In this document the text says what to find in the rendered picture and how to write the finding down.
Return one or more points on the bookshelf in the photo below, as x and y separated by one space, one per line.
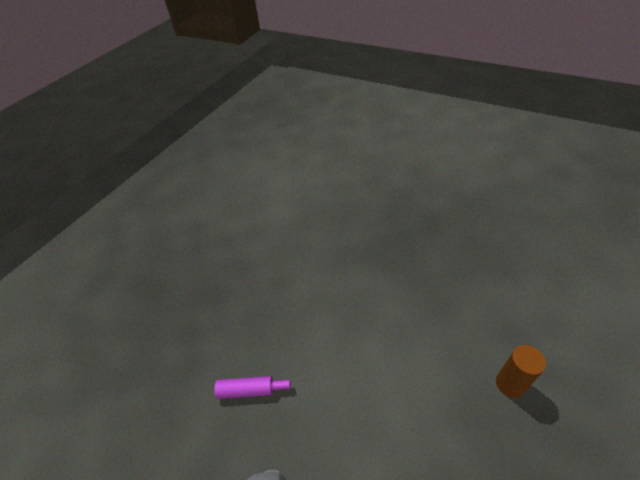
232 21

